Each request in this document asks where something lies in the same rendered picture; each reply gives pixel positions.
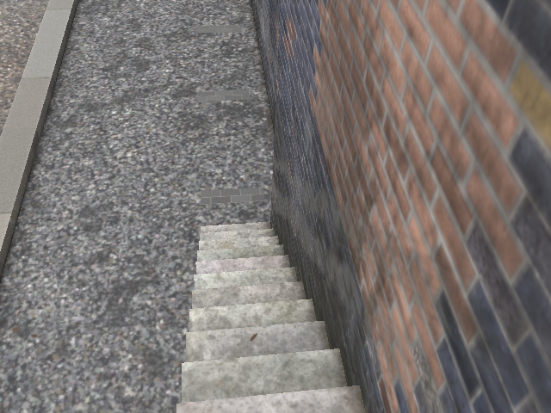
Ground stairs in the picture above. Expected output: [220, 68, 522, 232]
[176, 222, 366, 413]

